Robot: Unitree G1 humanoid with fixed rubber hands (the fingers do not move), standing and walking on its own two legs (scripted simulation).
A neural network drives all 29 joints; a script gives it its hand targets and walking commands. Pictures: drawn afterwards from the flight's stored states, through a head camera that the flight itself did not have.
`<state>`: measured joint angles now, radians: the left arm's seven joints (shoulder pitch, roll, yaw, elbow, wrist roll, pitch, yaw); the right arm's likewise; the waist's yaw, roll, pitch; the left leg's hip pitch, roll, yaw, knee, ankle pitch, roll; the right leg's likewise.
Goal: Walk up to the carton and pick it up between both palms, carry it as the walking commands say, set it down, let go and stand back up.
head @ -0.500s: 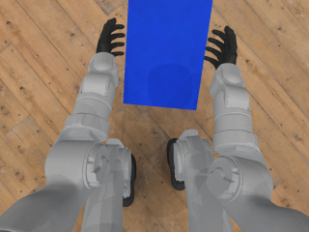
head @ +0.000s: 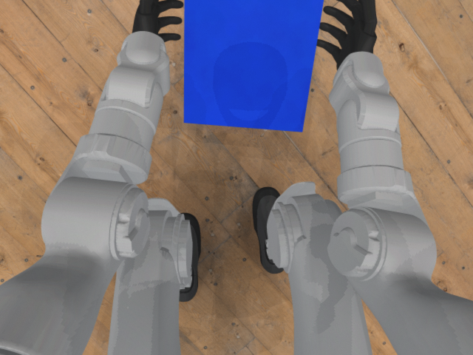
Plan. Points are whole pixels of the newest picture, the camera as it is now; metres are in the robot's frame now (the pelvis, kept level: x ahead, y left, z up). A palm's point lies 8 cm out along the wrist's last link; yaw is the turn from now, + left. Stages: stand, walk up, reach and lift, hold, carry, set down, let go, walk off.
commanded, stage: set down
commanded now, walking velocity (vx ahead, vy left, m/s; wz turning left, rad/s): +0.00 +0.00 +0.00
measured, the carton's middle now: (249, 42) +0.55 -0.08 -0.24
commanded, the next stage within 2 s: none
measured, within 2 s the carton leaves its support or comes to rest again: neither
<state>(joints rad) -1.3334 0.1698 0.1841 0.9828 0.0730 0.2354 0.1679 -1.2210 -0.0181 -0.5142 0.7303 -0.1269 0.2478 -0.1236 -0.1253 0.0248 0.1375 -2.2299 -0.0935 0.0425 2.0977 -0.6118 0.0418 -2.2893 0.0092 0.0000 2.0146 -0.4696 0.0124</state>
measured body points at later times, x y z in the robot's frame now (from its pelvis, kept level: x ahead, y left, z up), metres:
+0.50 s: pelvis +0.00 +0.00 -0.03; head +0.37 +0.00 +0.23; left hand +0.57 +0.06 -0.21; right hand +0.53 -0.22 -0.18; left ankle +0.09 +0.09 -0.37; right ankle +0.13 -0.12 -0.37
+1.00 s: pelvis +0.00 +0.00 -0.04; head +0.36 +0.00 +0.22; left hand +0.57 +0.06 -0.21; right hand +0.53 -0.23 -0.19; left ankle +0.09 +0.09 -0.37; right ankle +0.13 -0.12 -0.37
